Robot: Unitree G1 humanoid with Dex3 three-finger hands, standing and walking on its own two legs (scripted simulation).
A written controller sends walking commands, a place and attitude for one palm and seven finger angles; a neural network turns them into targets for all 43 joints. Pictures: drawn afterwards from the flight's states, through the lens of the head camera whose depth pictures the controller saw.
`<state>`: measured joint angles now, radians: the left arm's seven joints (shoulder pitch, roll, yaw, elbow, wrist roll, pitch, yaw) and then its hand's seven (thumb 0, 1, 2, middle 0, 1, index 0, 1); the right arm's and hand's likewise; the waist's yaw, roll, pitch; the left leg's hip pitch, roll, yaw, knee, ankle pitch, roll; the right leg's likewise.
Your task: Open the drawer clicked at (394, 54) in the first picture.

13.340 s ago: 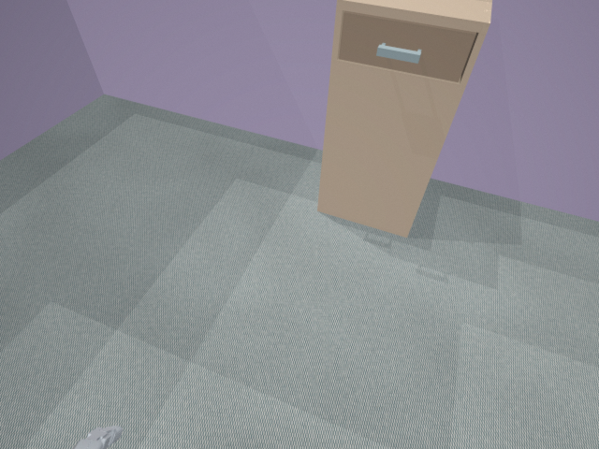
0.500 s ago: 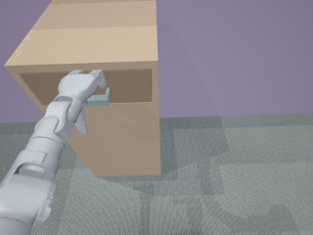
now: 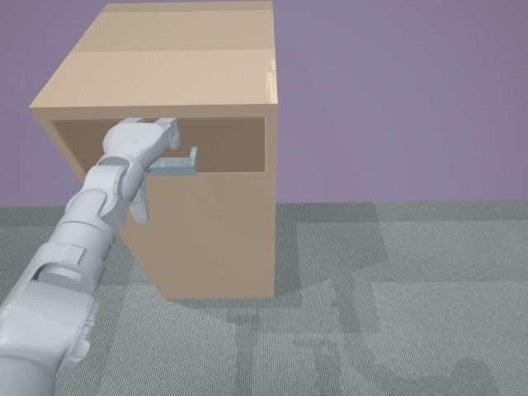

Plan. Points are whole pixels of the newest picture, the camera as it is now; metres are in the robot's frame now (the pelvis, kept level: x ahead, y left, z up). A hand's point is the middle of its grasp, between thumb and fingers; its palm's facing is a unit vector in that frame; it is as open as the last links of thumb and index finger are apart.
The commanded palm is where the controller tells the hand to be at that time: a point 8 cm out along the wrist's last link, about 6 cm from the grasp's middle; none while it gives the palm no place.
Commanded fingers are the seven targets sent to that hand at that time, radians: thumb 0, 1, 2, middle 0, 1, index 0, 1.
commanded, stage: move the hooked fingers above the handle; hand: left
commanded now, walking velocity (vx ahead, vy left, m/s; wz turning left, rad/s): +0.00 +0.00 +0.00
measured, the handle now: (164, 159) +0.53 +0.20 +0.04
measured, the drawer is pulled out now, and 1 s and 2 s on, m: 0.00 0.00 0.00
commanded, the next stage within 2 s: none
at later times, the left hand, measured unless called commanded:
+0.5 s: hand (158, 148) +0.48 +0.19 +0.11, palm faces -0.05 +0.00 -1.00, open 13.6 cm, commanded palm +0.46 +0.22 +0.15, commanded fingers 0.00 -0.50 0.30 -0.30 -1.20 -0.30 -1.20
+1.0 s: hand (153, 147) +0.48 +0.20 +0.11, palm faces +0.05 -0.04 -1.00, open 13.4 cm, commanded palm +0.46 +0.23 +0.15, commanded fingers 0.00 -0.50 0.30 -0.30 -1.20 -0.30 -1.20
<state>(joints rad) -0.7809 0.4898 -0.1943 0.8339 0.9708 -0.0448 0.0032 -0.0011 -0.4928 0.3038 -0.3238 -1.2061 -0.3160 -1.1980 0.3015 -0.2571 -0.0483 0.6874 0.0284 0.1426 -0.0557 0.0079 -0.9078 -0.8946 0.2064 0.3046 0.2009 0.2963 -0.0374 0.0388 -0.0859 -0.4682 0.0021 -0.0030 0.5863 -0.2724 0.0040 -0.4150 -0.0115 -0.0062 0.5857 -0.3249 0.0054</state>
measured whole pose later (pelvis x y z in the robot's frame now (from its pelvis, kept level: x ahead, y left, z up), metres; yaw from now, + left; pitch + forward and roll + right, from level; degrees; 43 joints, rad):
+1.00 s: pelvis +0.00 +0.01 -0.01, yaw -2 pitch +12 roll +0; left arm -0.86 0.47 -0.08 0.94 1.03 -0.03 0.18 0.00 -0.49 0.30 -0.45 -1.28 -0.38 -1.29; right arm 0.28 -0.26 -0.03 0.71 0.02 0.15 -0.03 0.01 -0.91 -0.89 0.20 0.30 0.20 0.30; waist -0.07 0.05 -0.12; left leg -0.55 0.01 0.02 0.64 -0.30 0.01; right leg -0.50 0.00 0.02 0.63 -0.33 0.01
